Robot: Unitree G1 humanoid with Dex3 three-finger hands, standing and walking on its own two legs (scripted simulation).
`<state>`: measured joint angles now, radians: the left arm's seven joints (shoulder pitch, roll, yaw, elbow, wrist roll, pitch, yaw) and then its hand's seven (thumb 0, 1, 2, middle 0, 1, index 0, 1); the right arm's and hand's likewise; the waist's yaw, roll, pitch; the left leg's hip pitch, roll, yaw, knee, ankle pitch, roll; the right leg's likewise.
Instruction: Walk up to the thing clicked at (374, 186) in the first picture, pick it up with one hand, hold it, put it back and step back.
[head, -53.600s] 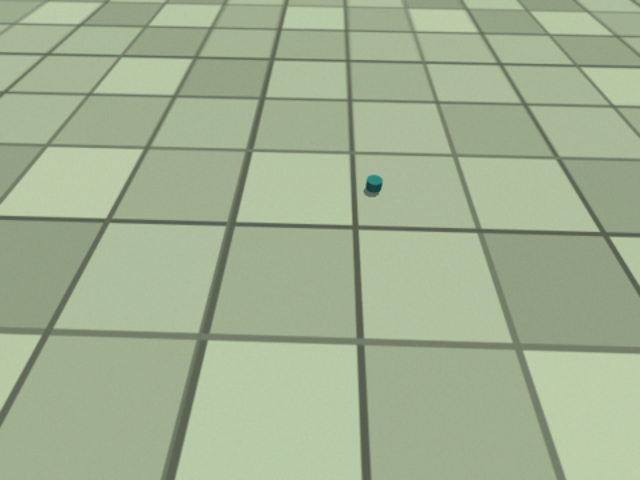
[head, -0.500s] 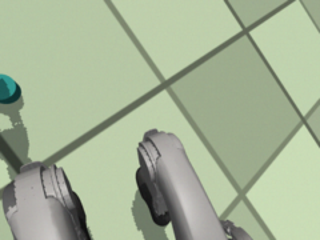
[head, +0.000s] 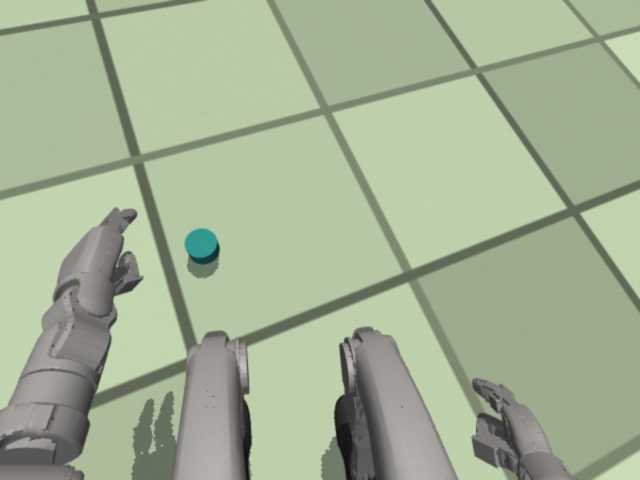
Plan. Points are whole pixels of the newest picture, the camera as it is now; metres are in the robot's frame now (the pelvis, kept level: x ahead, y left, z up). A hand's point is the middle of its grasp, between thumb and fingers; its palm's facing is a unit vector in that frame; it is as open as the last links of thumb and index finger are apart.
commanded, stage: home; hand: left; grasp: from above
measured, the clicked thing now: (202, 246) +0.56 +0.21 -0.47
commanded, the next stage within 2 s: none
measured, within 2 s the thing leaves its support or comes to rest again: neither
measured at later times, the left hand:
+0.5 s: hand (73, 339) +0.27 +0.20 +0.09, palm faces +0.13 -0.96 -0.23, open 7.4 cm
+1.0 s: hand out of the picture +0.22 +0.20 +0.17, palm faces +0.18 -0.96 -0.20, open 7.4 cm
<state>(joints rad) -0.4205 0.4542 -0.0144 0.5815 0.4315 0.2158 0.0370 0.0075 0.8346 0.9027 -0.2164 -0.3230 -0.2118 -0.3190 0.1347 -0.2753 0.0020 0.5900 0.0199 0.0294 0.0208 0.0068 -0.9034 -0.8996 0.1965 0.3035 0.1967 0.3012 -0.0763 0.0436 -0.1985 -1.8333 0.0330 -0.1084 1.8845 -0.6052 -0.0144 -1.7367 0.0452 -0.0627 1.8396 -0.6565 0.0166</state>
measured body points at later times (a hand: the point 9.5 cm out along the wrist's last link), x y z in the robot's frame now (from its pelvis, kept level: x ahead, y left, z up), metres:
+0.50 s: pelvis +0.05 +0.00 +0.18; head +0.12 +0.03 +0.62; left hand +0.26 +0.25 +0.11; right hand +0.23 -0.23 +0.09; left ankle +0.09 +0.13 -0.46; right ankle +0.08 -0.13 -0.46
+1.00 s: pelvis +0.08 +0.00 +0.22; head +0.09 +0.01 +0.67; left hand +0.20 +0.25 +0.19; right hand +0.28 -0.22 +0.17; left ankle +0.09 +0.13 -0.46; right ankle +0.08 -0.13 -0.46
